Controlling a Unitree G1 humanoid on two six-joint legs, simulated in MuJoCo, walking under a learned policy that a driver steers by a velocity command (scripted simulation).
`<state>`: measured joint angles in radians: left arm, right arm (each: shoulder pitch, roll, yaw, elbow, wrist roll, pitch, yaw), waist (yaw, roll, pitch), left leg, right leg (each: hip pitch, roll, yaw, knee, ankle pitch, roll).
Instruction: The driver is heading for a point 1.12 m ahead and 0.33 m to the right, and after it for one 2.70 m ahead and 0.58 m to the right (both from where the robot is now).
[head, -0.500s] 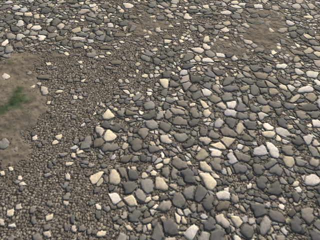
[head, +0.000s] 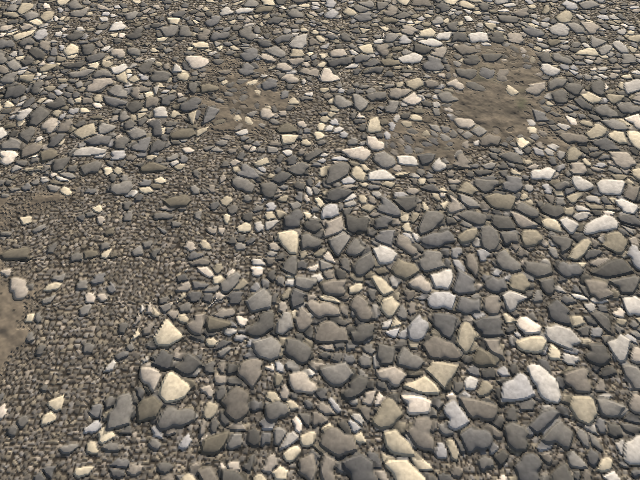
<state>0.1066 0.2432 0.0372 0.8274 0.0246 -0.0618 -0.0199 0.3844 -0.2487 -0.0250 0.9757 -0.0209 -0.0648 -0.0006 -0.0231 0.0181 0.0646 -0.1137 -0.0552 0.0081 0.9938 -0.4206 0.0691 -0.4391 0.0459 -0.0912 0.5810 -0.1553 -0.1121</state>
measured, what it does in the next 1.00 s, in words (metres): walks ahead, turning right: left foot, then right foot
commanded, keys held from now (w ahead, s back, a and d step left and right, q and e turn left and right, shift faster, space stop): w+e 0.04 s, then e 0.72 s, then no key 0.24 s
